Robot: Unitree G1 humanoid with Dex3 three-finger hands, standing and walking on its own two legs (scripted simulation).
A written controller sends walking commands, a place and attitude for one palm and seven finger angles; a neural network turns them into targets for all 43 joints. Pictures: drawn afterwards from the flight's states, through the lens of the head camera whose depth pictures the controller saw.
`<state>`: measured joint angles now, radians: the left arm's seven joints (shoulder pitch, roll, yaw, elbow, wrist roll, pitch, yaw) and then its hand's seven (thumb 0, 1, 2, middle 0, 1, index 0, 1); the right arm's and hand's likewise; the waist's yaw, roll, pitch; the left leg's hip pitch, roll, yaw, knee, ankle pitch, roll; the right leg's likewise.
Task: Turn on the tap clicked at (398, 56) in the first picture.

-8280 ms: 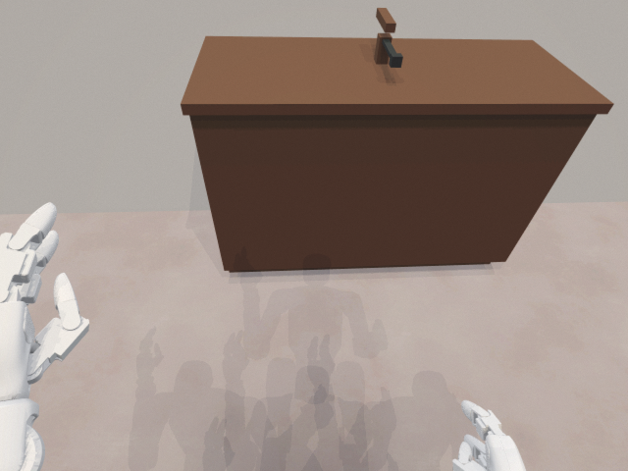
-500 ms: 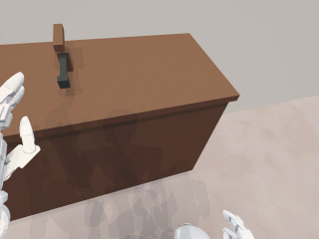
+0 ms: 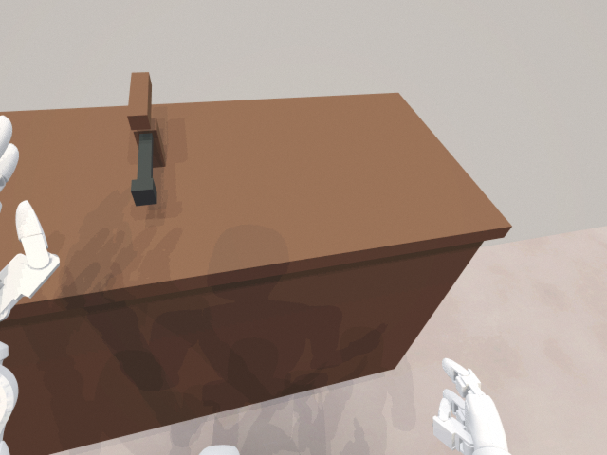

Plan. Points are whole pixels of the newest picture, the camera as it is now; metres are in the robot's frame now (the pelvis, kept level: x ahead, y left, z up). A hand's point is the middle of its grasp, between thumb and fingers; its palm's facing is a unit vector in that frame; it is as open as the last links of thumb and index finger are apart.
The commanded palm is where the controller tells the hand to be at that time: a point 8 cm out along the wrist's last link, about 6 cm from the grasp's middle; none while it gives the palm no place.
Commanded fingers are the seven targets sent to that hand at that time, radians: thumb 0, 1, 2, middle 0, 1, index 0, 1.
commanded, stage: shuffle to correct the standing spot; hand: left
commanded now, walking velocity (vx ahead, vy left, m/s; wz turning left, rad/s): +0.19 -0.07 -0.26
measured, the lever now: (144, 192) +0.41 +0.27 +0.11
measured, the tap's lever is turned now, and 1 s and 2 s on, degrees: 0 0 0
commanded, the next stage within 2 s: come to a stop and stand still in 0.18 s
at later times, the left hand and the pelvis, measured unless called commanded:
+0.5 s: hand (141, 186) +0.33 +0.23 +0.19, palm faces +0.40 -0.83 -0.39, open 7.4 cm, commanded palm +0.27 +0.26 +0.20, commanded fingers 0.00 0.90 0.90 -0.20 -0.30 -0.20 -0.30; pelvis +0.10 -0.01 +0.01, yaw -3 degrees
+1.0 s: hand (142, 211) +0.31 +0.22 +0.18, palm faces +0.37 -0.86 -0.34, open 7.4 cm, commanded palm +0.25 +0.27 +0.20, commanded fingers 0.00 0.90 0.90 -0.20 -0.30 -0.20 -0.30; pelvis +0.08 -0.01 +0.02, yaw -2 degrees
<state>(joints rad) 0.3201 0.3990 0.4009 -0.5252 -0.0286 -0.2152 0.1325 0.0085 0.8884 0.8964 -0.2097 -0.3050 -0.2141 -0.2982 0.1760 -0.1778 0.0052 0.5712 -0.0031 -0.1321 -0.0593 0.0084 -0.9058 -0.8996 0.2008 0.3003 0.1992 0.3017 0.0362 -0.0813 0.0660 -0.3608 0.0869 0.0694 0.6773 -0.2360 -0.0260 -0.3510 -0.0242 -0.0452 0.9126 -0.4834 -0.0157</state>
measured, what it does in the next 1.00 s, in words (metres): steps on the spot: left foot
